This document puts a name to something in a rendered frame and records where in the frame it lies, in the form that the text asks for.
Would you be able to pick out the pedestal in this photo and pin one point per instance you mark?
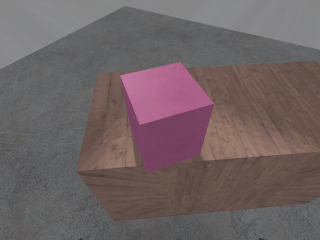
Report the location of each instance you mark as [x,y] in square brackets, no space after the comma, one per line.
[261,148]

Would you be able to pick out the carton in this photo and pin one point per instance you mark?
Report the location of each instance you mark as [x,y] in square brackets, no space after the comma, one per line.
[168,112]

